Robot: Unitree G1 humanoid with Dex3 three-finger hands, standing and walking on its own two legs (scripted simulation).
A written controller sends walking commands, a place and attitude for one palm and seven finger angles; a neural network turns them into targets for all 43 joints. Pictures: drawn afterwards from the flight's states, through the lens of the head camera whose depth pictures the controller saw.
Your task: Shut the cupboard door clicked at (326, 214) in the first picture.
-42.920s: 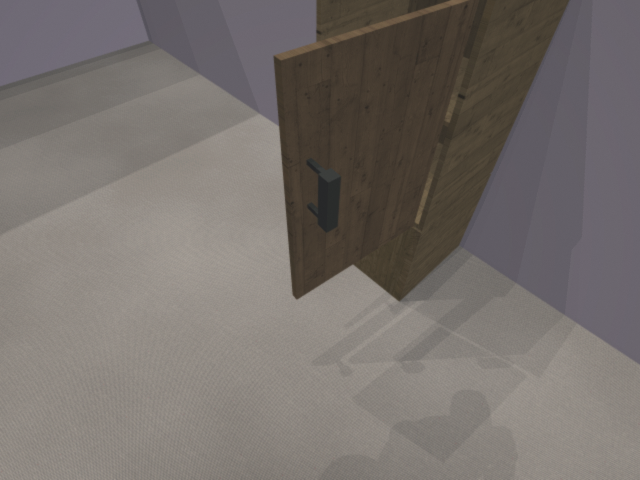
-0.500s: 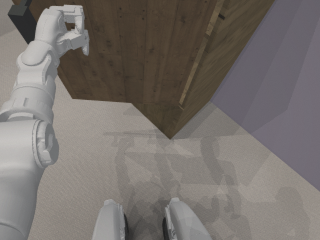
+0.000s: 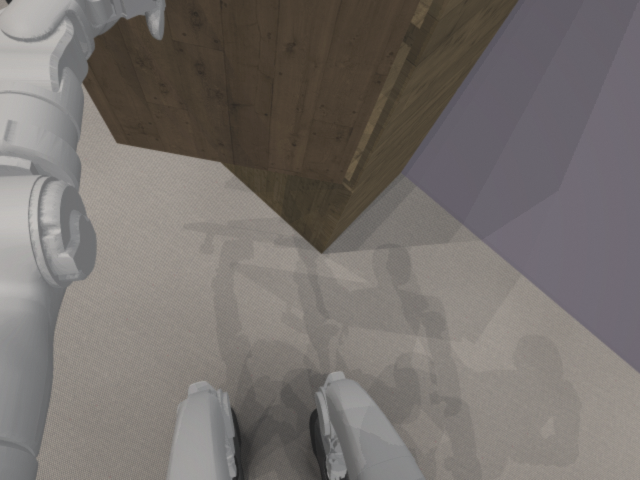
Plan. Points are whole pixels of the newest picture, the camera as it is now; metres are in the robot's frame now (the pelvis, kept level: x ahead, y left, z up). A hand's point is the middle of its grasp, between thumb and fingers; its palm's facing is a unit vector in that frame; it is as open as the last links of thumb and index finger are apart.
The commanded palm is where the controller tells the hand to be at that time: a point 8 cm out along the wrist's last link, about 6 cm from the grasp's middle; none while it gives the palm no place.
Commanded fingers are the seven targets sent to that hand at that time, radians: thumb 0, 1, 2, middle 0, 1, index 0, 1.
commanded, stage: pull the fist back off the door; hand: left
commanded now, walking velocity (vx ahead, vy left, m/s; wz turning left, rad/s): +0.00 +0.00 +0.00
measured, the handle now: out of the picture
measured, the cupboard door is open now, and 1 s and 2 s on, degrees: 35 29 29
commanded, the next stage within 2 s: draw the hand back to the body in 0.90 s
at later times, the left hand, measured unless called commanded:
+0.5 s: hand out of the picture +0.61 +0.07 +0.13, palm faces +0.09 -1.00 -0.02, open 3.1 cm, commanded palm +0.56 +0.09 +0.14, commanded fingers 0.00 0.90 0.90 -1.30 -1.50 -1.30 -1.50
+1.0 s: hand (197, 51) +0.53 +0.05 +0.13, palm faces +0.09 -1.00 -0.04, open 3.1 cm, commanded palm +0.51 +0.10 +0.14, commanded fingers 0.00 0.90 0.90 -1.30 -1.50 -1.30 -1.50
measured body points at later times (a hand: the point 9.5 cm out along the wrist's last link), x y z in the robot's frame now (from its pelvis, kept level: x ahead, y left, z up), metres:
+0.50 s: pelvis +0.02 +0.00 +0.03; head +0.18 +0.00 +0.45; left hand +0.60 +0.12 +0.13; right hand -0.06 -0.23 -0.07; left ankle +0.07 +0.11 -0.61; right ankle +0.02 -0.13 -0.61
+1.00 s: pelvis +0.04 -0.02 +0.05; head +0.14 -0.02 +0.49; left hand +0.52 +0.11 +0.14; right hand +0.11 -0.28 -0.07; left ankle +0.07 +0.11 -0.61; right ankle +0.02 -0.13 -0.61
